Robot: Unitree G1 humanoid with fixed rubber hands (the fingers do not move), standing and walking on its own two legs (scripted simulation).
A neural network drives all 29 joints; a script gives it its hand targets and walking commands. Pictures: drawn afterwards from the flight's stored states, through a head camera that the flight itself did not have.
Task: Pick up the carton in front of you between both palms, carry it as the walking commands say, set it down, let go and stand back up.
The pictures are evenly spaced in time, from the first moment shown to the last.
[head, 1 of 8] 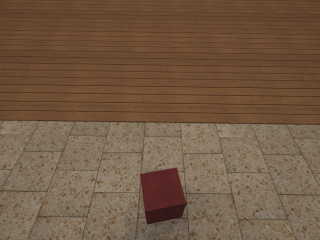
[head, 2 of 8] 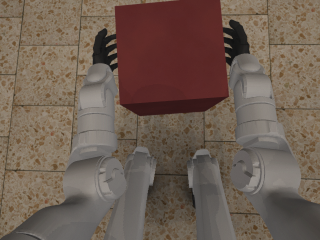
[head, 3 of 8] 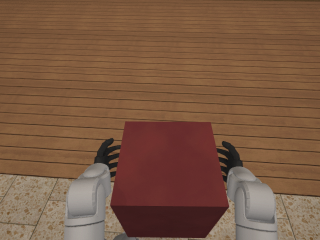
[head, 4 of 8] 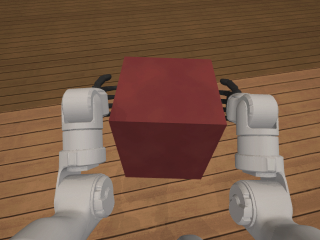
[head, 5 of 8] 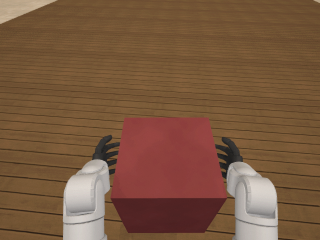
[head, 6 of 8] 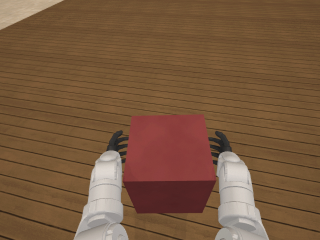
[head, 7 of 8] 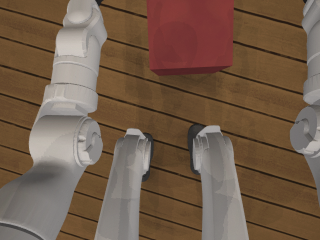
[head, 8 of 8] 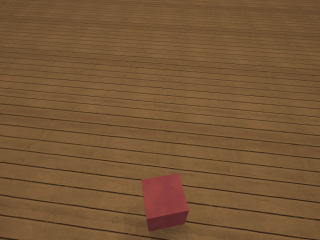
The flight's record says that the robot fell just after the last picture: no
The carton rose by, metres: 0.99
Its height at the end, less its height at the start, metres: +0.26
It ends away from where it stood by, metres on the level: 5.70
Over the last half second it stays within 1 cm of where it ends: yes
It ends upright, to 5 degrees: yes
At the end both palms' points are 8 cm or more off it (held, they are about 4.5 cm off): yes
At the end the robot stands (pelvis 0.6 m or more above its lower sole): yes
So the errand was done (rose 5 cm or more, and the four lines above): yes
